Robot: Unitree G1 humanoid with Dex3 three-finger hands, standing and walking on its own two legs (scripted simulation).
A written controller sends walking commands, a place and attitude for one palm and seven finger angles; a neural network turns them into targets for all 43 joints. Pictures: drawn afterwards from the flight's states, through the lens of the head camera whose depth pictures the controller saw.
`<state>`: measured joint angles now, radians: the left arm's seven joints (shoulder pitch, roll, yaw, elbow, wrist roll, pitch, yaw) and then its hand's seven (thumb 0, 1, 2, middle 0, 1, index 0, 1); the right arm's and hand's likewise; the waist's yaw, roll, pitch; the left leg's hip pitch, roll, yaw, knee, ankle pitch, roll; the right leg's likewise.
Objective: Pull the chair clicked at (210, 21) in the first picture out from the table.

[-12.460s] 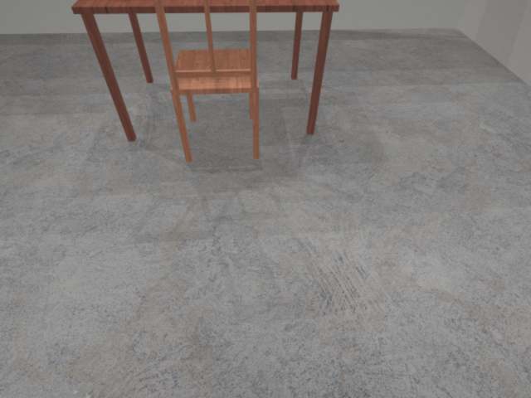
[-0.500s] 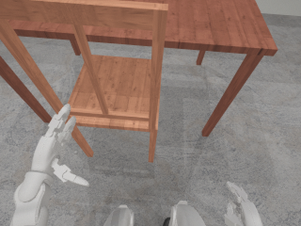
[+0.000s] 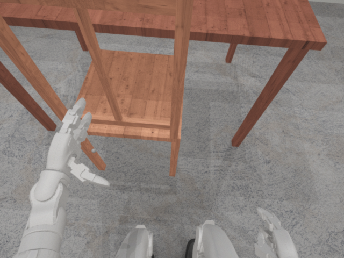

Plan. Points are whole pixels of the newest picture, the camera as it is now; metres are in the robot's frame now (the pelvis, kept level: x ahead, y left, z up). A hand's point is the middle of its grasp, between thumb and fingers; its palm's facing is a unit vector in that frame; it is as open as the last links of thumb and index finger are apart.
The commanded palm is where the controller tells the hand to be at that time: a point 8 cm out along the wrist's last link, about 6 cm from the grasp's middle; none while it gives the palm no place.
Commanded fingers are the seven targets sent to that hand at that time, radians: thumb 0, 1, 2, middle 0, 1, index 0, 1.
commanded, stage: aim the fingers beside a spindle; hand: left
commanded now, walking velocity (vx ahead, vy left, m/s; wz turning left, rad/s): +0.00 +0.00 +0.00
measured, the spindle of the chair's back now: (104, 79) +0.52 +0.19 +0.06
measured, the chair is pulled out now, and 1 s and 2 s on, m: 0.00 0.00 0.00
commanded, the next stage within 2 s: push the fingers through the gap in 1.04 s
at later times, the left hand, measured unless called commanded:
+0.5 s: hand (103, 138) +0.38 +0.18 +0.01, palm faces -0.08 -1.00 -0.05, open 17.0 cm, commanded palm +0.36 +0.23 +0.01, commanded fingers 0.00 -0.50 0.30 -0.06 -0.08 -0.06 -0.08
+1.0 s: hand (106, 135) +0.39 +0.17 +0.01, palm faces -0.09 -0.99 -0.05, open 17.0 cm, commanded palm +0.37 +0.23 +0.01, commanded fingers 0.00 -0.50 0.30 -0.06 -0.08 -0.06 -0.08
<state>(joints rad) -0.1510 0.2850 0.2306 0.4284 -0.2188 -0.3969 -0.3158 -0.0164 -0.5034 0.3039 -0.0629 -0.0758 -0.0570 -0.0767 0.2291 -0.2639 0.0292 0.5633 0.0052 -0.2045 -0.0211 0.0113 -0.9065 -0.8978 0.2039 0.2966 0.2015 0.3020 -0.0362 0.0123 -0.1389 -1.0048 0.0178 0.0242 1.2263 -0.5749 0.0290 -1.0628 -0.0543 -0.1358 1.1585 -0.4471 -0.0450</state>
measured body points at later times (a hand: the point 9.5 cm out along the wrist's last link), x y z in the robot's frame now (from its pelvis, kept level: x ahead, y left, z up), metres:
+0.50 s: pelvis -0.01 +0.00 -0.01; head +0.12 +0.01 +0.42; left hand +0.38 +0.23 +0.02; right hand +0.12 -0.26 -0.12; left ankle +0.00 +0.10 -0.64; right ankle +0.06 -0.10 -0.64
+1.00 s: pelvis +0.00 +0.00 -0.01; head +0.13 +0.01 +0.42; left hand +0.39 +0.23 +0.01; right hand +0.12 -0.25 -0.12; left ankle +0.00 +0.10 -0.64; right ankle +0.06 -0.10 -0.64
